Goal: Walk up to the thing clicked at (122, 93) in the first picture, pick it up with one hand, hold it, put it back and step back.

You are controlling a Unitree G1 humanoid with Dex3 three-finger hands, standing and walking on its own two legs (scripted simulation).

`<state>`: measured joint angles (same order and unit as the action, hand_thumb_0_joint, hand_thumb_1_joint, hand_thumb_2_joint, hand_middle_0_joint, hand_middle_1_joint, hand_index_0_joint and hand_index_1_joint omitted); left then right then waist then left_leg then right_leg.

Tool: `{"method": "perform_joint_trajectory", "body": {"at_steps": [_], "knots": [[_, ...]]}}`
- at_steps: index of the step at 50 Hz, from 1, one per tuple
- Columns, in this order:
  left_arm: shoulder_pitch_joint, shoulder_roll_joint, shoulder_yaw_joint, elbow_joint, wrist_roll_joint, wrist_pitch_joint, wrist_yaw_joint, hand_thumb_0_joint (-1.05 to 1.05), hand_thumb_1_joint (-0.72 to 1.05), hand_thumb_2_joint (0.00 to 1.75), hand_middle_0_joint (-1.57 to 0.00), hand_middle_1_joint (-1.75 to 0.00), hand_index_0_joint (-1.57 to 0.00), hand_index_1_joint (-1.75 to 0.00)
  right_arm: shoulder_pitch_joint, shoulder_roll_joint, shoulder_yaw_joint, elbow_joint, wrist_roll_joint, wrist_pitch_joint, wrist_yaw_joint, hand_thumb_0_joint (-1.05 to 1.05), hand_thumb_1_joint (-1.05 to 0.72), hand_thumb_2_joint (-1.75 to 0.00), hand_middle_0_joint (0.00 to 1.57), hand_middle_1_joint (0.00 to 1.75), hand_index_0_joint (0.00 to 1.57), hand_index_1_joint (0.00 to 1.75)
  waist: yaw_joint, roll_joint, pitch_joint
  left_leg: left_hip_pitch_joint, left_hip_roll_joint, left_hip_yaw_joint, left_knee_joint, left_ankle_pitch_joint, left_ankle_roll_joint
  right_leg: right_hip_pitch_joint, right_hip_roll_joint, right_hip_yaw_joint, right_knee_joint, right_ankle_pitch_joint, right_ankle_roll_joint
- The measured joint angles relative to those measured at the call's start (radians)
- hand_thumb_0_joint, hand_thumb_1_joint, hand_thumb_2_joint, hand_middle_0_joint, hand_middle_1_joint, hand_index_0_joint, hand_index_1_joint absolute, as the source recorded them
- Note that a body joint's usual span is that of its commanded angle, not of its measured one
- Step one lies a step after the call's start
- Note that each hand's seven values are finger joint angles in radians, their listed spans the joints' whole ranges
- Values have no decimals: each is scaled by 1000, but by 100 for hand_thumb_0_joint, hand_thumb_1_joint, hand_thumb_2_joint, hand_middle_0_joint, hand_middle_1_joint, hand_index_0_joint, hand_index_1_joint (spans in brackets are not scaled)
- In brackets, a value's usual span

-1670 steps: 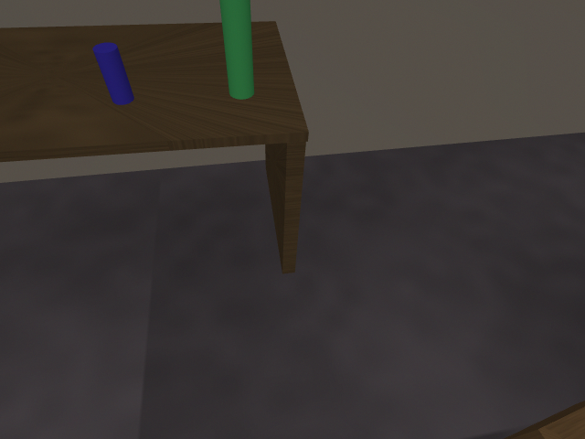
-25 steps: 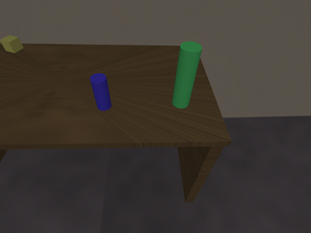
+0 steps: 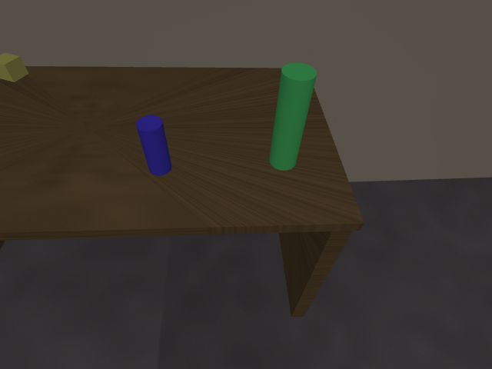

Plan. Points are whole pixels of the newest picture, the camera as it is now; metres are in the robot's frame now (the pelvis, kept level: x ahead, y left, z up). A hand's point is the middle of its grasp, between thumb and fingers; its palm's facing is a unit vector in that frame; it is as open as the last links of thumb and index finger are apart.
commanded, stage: stand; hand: left
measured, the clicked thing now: (155, 147) +0.58 +0.20 -0.01
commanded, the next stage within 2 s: step back in 1.38 s
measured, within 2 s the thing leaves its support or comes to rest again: neither
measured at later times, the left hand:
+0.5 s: hand out of the picture +0.08 +0.25 -0.16, palm faces -0.01 -0.94 -0.34, open 7.4 cm
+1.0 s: hand out of the picture +0.07 +0.25 -0.16, palm faces -0.01 -0.94 -0.34, open 7.4 cm
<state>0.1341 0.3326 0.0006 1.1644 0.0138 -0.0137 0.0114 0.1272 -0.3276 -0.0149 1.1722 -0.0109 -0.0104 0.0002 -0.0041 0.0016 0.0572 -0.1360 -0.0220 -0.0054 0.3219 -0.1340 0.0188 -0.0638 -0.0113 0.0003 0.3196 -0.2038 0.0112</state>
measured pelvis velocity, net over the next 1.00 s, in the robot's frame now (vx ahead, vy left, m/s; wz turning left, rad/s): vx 0.01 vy -0.01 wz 0.00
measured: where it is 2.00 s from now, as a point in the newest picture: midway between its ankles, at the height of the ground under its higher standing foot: outside the picture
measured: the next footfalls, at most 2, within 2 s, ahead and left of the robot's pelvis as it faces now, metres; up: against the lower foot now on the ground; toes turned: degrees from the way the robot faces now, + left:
left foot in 1.86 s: -0.05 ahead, +0.14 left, +0.00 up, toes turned +1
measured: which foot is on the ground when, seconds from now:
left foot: down 0.00-1.00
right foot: down 0.00-1.00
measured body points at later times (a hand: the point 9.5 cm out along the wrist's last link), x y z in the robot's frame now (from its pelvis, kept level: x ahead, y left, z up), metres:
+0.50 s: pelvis +0.01 +0.00 +0.00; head +0.01 +0.00 +0.45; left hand +0.08 +0.29 -0.13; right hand +0.09 -0.30 -0.13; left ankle +0.03 +0.11 -0.75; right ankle -0.02 -0.13 -0.75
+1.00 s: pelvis +0.01 -0.01 +0.00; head +0.02 +0.00 +0.45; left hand +0.08 +0.29 -0.14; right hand +0.08 -0.30 -0.13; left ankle +0.03 +0.11 -0.75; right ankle -0.02 -0.13 -0.75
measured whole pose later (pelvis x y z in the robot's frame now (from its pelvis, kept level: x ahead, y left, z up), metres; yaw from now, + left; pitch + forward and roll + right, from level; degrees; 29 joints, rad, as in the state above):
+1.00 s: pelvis +0.01 -0.01 +0.00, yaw +0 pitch -3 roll +0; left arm 0.13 0.34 0.01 1.14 0.01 -0.01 0.01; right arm 0.12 -0.34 0.00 1.15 -0.01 -0.01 0.00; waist -0.01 0.00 0.05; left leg -0.12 -0.01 -0.01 0.31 -0.14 0.01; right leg -0.04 0.00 -0.01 0.29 -0.20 0.00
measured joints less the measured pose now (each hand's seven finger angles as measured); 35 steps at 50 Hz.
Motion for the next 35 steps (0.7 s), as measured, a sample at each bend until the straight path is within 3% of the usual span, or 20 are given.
{"method": "perform_joint_trajectory", "body": {"at_steps": [35], "knots": [[-12,6,8,-18,-5,3,-4,1,90,90,-20,-30,-20,-30,-21,-10,7,-18,5,-5,-3,1,-91,-90,20,30,21,30,-1,-3,-6,16,7,-5,-11,-11,-8,25,7,-4,-30,-2,-7]]}}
